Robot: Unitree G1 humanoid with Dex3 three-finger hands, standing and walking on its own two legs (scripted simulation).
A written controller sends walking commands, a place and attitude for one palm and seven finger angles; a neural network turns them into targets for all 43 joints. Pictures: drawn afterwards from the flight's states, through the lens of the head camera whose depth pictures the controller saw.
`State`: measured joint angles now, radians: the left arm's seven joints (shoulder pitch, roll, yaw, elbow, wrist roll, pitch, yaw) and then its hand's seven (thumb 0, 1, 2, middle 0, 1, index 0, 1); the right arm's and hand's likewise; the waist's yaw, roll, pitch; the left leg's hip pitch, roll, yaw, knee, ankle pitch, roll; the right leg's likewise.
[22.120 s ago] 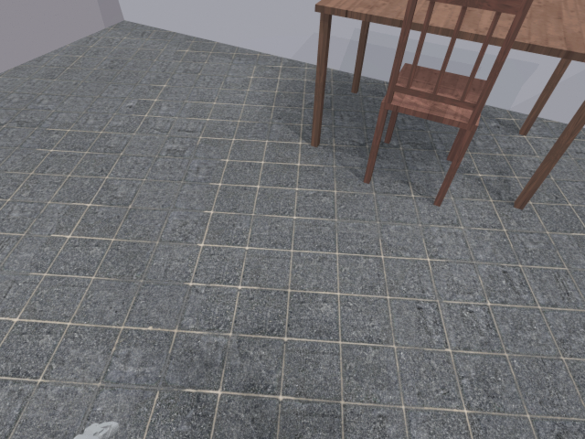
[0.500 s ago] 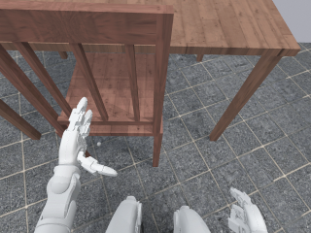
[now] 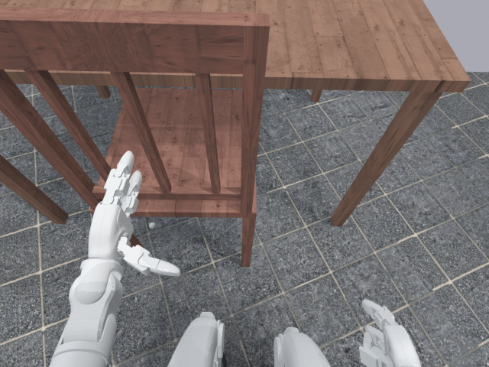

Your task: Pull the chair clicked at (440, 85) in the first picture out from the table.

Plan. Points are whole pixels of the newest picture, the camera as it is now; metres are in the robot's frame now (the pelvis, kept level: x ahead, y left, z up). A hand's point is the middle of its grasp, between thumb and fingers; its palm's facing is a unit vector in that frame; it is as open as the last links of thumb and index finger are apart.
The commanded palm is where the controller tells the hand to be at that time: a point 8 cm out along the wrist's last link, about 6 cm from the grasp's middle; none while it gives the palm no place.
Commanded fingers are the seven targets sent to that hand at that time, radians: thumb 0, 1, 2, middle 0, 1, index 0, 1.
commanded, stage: aim the fingers beside a spindle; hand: left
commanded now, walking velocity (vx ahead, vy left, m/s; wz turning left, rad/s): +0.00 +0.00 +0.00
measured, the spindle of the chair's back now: (148, 144) +0.47 +0.19 +0.05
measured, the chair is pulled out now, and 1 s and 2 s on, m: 0.00 0.00 0.00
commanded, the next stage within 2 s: push the fingers through the gap in 1.78 s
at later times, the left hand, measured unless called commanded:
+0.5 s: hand (160, 236) +0.31 +0.15 +0.02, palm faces -0.01 -1.00 -0.01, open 16.9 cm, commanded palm +0.30 +0.22 +0.03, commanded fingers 0.00 -0.50 0.30 -0.06 -0.08 -0.06 -0.08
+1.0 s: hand (135, 218) +0.33 +0.19 +0.04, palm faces +0.09 -0.99 -0.08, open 16.9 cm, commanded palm +0.30 +0.21 +0.02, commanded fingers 0.00 -0.50 0.30 -0.06 -0.08 -0.06 -0.08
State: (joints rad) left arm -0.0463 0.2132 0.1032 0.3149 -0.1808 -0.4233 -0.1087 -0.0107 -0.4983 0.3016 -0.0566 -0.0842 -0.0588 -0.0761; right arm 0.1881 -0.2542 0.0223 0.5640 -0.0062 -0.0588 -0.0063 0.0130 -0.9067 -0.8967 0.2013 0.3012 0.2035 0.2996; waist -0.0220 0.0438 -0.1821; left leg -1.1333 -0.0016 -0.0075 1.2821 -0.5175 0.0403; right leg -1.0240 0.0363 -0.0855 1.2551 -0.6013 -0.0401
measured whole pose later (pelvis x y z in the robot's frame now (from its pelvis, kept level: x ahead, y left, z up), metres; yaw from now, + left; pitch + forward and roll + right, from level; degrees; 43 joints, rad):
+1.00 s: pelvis +0.00 +0.00 +0.00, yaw +0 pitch +21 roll -3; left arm -0.06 0.24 0.15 0.34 -0.18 -0.45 -0.08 -0.01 -0.50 0.30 -0.06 -0.08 -0.06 -0.08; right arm 0.20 -0.25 0.03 0.57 0.00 -0.05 0.01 0.01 -0.91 -0.90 0.20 0.30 0.20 0.30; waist -0.02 0.04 -0.19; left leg -1.13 0.00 -0.01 1.28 -0.52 0.04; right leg -1.02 0.04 -0.09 1.25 -0.60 -0.04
